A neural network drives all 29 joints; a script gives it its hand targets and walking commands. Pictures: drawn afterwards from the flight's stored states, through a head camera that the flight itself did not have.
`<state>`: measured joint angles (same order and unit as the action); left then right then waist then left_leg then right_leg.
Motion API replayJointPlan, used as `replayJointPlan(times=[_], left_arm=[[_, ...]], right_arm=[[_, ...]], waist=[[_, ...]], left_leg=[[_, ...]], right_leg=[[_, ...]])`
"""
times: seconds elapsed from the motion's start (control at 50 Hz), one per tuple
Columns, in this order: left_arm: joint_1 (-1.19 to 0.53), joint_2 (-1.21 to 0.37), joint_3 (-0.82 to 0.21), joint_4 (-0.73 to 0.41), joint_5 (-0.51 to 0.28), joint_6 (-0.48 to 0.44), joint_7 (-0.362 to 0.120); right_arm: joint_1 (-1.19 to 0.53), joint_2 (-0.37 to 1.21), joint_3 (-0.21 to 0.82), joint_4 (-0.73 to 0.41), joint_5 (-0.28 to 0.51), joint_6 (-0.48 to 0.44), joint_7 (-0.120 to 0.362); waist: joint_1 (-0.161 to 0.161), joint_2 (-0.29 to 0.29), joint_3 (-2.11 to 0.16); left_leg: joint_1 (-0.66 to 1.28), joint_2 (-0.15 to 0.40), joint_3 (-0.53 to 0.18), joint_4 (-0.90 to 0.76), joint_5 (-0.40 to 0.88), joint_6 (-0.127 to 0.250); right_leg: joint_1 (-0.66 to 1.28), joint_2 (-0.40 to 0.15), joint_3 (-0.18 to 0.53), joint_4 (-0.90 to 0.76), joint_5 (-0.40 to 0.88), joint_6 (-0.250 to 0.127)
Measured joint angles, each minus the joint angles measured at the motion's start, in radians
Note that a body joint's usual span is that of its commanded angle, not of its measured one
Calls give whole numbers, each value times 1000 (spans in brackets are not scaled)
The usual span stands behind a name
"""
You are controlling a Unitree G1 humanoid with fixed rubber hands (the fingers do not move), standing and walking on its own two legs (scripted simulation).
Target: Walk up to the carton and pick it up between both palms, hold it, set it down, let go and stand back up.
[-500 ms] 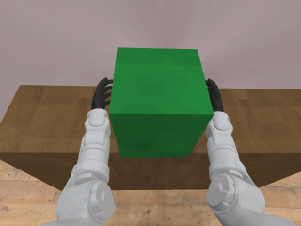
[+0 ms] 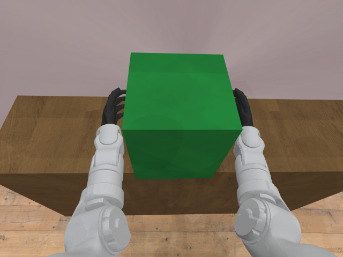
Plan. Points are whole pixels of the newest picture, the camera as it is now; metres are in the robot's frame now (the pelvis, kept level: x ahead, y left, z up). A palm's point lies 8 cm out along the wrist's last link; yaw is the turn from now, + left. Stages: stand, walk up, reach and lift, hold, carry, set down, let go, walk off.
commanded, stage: set down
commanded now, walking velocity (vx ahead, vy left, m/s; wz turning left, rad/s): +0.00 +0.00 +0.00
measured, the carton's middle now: (175, 122) +0.44 -0.01 +0.01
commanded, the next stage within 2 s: none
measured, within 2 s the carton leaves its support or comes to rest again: neither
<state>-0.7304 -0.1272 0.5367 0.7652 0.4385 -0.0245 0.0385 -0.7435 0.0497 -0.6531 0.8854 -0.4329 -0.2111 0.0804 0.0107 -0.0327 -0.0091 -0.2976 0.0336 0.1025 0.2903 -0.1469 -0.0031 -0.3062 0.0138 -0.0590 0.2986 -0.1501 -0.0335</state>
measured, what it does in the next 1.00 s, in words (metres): stands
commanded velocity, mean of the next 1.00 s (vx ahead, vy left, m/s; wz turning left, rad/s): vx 0.00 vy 0.00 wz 0.00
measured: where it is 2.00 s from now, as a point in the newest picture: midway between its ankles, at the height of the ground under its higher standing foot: outside the picture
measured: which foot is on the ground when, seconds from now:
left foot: down 0.00-1.00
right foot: down 0.00-1.00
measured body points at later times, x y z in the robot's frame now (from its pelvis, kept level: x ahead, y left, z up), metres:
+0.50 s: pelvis -0.01 +0.00 -0.02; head +0.07 +0.00 +0.42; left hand +0.44 +0.18 +0.04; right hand +0.46 -0.18 +0.05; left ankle -0.01 +0.12 -0.75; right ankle -0.01 -0.10 -0.75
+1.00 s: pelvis -0.04 -0.02 -0.02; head +0.03 -0.01 +0.42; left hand +0.44 +0.19 +0.12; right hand +0.47 -0.21 +0.13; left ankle -0.01 +0.12 -0.75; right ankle -0.01 -0.10 -0.75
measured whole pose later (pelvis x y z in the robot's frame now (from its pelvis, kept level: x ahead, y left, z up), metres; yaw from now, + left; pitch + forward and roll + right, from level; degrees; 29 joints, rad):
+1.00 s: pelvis -0.04 -0.02 -0.02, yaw +0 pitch +21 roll +0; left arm -1.15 0.28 -0.04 1.27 -0.28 -0.04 0.10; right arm -1.17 -0.42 0.16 1.33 0.47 -0.04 0.03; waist 0.05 -0.04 -0.24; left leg -0.70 0.06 0.06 0.48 -0.15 -0.02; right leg -0.71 0.04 -0.06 0.48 -0.15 -0.06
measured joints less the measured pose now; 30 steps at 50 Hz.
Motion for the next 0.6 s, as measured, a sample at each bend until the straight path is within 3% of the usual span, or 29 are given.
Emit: replayJointPlan(times=[0.12, 0.24, 0.32, 0.48, 0.6], left_arm=[[-16, 40, -44, 66, -39, -16, 35], [-84, 146, -230, 259, -237, -55, 129], [-168, 198, -349, 416, -379, -109, 156], [-278, 251, -414, 627, -502, -243, 103], [-275, 340, -522, 619, -645, -243, 94]], right_arm=[[-18, -48, 74, 67, 65, 2, -5], [-96, -166, 315, 260, 310, 23, -66], [-171, -228, 471, 377, 468, 21, -101], [-269, -316, 695, 518, 693, -53, -122], [-307, -403, 764, 547, 811, -45, -86]], waist=[[5, -3, -13], [18, 7, -98], [29, 21, -167], [64, 29, -206], [68, 31, -245]], left_leg=[[-18, 4, 10, 9, -3, 0], [-155, 24, 19, 87, -28, 1], [-276, 37, 11, 157, -50, 2], [-382, 42, -9, 231, -67, -14], [-445, 38, -29, 252, -60, -6]], right_leg=[[-20, 3, 9, 5, 3, 0], [-143, 17, 18, 40, 7, -3], [-251, 26, 14, 82, 0, -5], [-355, 31, 12, 153, -18, -8], [-413, 27, -3, 176, -18, -11]])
